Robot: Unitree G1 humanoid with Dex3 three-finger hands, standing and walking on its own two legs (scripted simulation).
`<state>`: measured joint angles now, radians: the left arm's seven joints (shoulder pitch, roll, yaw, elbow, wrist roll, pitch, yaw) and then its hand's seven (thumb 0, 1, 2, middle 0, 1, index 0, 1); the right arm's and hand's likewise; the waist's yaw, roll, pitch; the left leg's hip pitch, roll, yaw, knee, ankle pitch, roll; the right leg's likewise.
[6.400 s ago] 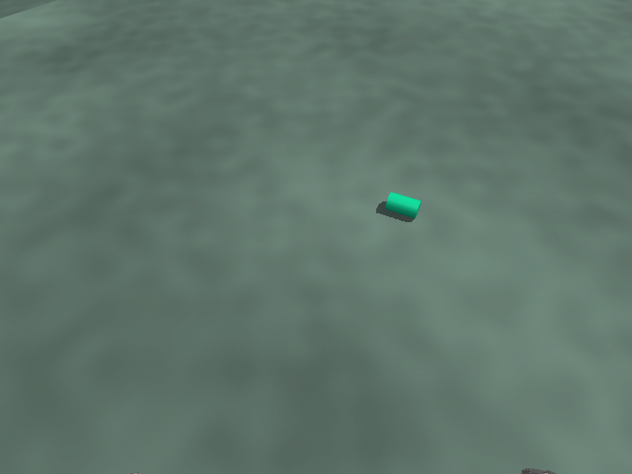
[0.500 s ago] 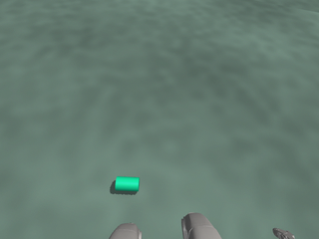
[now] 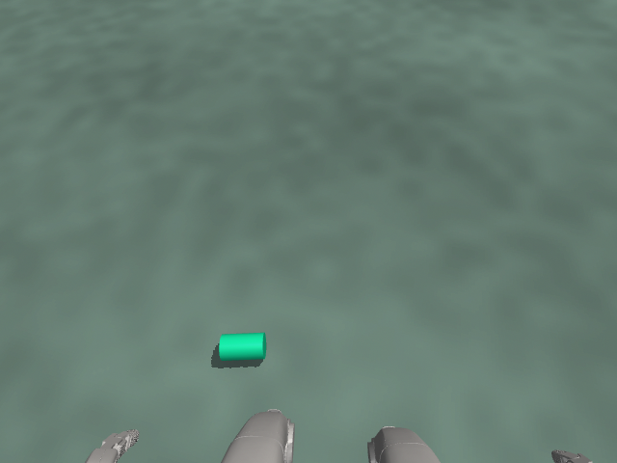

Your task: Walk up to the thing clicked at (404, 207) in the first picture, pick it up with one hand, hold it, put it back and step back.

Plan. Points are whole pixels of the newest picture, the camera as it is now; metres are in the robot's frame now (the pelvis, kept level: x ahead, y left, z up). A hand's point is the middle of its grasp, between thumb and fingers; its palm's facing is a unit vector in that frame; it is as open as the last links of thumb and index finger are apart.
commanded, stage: walk up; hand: left
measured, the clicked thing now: (243, 346) +0.47 +0.26 -0.70
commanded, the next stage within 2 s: stand in 0.22 s
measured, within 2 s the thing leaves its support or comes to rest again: neither
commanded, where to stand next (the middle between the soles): +0.09 +0.00 m, yaw +2 degrees
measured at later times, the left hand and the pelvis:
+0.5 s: hand out of the picture +0.10 +0.32 -0.13, palm faces +0.01 -0.94 -0.35, open 7.4 cm; pelvis +0.03 +0.06 +0.02, yaw +1 degrees
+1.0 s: hand (103, 452) +0.13 +0.31 -0.11, palm faces +0.01 -0.94 -0.35, open 7.4 cm; pelvis +0.05 +0.05 +0.04, yaw +2 degrees
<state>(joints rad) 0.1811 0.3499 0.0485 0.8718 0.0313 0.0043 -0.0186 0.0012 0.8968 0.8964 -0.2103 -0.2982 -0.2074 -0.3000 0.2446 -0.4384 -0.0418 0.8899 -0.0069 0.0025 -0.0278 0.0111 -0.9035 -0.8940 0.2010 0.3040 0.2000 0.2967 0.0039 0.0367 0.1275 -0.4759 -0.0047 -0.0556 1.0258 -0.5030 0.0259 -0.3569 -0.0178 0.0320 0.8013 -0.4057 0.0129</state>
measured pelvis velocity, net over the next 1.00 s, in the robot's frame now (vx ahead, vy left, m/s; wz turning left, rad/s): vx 0.05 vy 0.05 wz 0.03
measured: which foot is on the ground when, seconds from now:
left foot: up 0.00-0.16, down 0.18-1.00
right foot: down 0.00-0.20, up 0.22-0.46, down 0.48-1.00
